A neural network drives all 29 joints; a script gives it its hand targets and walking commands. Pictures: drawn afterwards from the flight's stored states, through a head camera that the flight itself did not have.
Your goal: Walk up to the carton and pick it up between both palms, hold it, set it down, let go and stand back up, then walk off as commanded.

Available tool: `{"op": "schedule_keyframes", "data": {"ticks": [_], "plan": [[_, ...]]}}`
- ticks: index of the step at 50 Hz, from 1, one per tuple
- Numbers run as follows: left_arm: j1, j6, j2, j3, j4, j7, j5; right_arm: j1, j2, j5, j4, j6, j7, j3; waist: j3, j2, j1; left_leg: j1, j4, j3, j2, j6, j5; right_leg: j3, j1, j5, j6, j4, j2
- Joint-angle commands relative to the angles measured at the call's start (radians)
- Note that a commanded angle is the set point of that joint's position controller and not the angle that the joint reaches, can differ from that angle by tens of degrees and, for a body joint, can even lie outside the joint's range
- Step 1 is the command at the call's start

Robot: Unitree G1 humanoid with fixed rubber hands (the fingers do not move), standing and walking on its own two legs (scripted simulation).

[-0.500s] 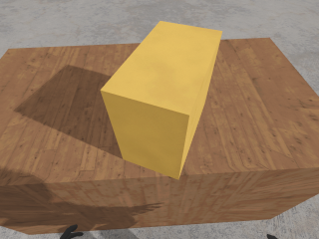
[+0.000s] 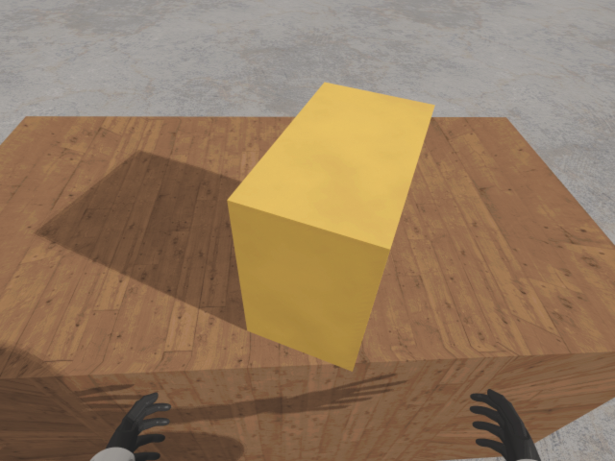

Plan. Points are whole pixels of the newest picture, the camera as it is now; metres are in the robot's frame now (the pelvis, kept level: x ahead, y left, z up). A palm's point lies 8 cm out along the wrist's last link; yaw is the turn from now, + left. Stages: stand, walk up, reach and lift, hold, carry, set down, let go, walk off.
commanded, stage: reach and lift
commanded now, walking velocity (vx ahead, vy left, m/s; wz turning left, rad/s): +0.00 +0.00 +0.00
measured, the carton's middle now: (337, 221) +0.45 -0.01 +0.07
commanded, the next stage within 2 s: none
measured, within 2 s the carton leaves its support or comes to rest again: neither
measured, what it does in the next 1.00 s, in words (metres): stands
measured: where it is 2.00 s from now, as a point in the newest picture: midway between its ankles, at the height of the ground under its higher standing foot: outside the picture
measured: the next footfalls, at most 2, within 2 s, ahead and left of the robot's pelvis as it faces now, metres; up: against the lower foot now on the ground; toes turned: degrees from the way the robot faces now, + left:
none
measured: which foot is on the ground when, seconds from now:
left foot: down 0.00-1.00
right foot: down 0.00-1.00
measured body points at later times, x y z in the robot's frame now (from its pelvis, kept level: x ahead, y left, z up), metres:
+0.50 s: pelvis -0.01 +0.00 +0.01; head -0.03 +0.03 +0.45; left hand +0.18 +0.25 -0.03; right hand +0.16 -0.21 -0.01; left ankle -0.01 +0.11 -0.74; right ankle -0.01 -0.14 -0.74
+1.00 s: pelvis +0.00 +0.00 +0.01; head -0.02 +0.03 +0.45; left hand +0.19 +0.25 +0.03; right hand +0.17 -0.17 +0.05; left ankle -0.01 +0.11 -0.74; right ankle -0.01 -0.14 -0.74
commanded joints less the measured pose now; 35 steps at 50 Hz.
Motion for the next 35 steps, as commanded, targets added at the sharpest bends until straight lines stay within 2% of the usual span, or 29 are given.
{"op": "schedule_keyframes", "data": {"ticks": [1,11,24,35], "plan": [[-0.087,-0.057,0.128,0.018,-0.216,0.006,-0.036,0.070,-0.065,0.008,-0.226,-0.041,-0.024,-0.035,-0.042,0.070,-0.021,0.117,-0.181,0.081,-0.027,-0.051,0.335,-0.061,-0.037,0.333,-0.030,-0.142,0.024],[-0.031,-0.039,0.146,0.010,-0.333,-0.001,-0.084,0.144,0.000,0.039,-0.476,0.030,-0.068,-0.023,-0.001,0.086,0.005,0.103,-0.221,0.086,-0.016,-0.048,0.327,-0.037,0.014,0.275,-0.039,-0.188,0.015],[-0.008,-0.076,0.226,0.048,-0.477,-0.066,-0.150,0.299,0.119,0.067,-0.840,0.167,-0.163,0.074,0.041,0.088,0.016,0.098,-0.243,0.102,-0.011,-0.019,0.227,0.017,0.000,0.236,-0.021,-0.230,-0.025],[0.072,-0.126,0.279,0.085,-0.590,-0.107,-0.190,0.416,0.180,0.090,-1.062,0.217,-0.243,0.137,0.059,0.090,0.059,0.080,-0.230,0.091,0.001,-0.006,0.195,0.040,-0.019,0.221,-0.014,-0.239,-0.038]]}}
